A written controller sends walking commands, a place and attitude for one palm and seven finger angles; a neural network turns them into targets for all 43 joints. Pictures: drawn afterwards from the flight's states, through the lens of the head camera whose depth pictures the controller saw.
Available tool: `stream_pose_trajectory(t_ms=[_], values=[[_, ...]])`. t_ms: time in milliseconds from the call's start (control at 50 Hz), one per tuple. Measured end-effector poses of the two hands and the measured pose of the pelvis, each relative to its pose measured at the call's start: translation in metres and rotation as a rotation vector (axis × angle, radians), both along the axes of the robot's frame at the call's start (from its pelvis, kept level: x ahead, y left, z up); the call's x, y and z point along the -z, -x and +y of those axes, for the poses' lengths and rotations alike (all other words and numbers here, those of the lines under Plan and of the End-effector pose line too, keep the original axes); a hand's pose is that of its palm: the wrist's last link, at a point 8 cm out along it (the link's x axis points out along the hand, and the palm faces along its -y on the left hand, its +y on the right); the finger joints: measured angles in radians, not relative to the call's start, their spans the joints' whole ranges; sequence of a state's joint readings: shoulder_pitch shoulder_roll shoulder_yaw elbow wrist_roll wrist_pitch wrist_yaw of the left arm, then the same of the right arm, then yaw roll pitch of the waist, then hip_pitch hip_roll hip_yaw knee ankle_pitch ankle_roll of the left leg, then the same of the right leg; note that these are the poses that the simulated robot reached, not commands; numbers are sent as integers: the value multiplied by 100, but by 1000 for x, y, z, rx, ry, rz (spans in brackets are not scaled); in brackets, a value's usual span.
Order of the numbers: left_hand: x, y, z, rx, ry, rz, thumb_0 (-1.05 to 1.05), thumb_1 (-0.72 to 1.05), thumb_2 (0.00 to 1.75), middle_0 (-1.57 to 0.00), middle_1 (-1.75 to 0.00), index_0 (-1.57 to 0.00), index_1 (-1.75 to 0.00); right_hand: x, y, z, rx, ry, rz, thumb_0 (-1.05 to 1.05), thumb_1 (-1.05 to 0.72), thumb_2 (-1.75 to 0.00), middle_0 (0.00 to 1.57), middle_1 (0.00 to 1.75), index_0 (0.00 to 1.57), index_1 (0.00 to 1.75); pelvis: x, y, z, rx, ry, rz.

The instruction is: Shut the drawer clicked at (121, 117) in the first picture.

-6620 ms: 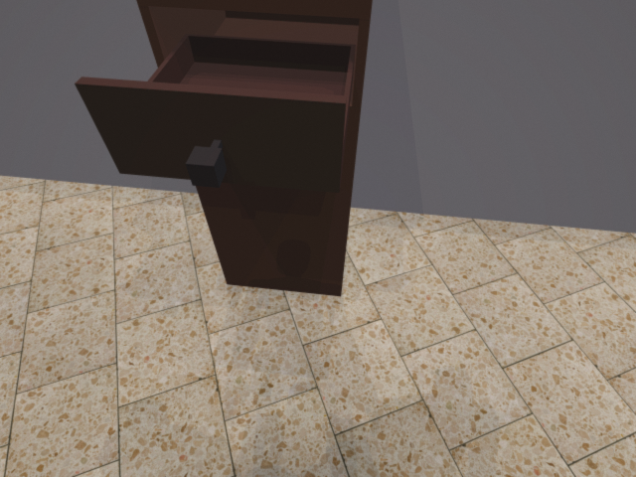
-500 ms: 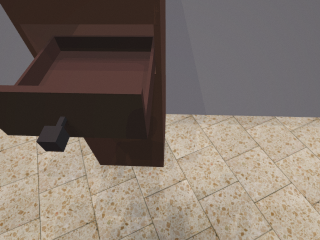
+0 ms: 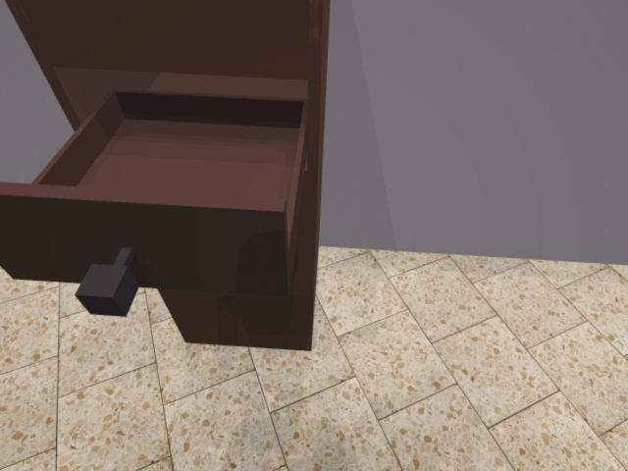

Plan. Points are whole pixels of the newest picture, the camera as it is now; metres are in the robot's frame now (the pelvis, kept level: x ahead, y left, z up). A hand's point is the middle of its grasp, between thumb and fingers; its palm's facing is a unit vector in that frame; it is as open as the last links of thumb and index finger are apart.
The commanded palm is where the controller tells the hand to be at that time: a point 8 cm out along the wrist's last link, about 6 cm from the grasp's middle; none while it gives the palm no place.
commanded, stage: come to a stop and stand still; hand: left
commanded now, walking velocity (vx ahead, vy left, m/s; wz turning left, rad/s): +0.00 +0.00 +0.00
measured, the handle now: (116, 276) +0.30 +0.26 +0.11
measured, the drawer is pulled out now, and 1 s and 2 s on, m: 0.28 0.28 0.28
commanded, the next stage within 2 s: look again from close up in 0.52 s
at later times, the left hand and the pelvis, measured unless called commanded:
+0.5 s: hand out of the picture -0.02 +0.20 -0.17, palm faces -0.01 -0.98 -0.20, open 7.4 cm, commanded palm none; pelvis -0.02 +0.03 +0.00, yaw -2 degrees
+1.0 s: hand out of the picture -0.03 +0.17 -0.18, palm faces +0.01 -0.99 -0.15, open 7.4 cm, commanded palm none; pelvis -0.01 +0.02 +0.00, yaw -2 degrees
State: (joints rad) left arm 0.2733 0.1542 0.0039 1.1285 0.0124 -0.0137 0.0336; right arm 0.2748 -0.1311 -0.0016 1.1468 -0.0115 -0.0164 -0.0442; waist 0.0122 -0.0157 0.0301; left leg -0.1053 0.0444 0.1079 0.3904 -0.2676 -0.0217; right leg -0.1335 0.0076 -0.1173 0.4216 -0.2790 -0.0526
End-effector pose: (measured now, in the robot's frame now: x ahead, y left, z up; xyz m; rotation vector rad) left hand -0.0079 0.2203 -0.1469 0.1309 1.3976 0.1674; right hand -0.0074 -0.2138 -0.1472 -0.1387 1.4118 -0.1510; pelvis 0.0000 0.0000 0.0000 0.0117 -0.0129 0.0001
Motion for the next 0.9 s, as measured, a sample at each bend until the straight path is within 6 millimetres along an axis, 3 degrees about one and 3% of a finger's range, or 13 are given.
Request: stream_pose_trajectory(t_ms=[160,380,580,720,900], values=[[3,27,5,33,7,41,1,91,90,-20,-30,-20,-30,8,2,8,17,-6,-68,1,-93,-90,19,30,20,30,7,13,18,16,28,-2],[-2,16,29,42,-13,-16,1,91,90,-20,-30,-20,-30,11,32,43,15,-58,-32,1,-92,-90,19,30,20,30,5,18,33,26,5,-14],[-2,19,26,45,2,16,0,91,90,-20,-30,-20,-30,9,52,52,32,-71,38,0,-91,-90,20,30,20,30,3,18,34,30,-2,-2],[2,23,16,36,27,43,0,91,90,-20,-30,-20,-30,6,49,45,35,-50,49,0,-91,-90,19,30,20,30,3,14,32,31,-1,-3],[4,23,5,29,42,50,0,91,90,-20,-30,-20,-30,5,29,36,26,-35,15,0,-91,-90,19,30,20,30,2,9,26,30,0,-5]])
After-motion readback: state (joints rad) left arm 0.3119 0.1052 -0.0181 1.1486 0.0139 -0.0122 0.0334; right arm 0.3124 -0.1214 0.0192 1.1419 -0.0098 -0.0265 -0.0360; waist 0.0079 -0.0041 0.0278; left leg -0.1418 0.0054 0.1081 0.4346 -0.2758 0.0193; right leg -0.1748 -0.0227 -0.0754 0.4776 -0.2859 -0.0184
